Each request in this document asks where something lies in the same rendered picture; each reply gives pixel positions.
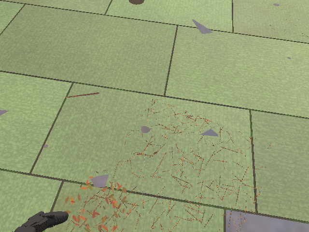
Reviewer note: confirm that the left robot hand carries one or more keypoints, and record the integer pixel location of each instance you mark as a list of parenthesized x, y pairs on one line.
[(42, 220)]

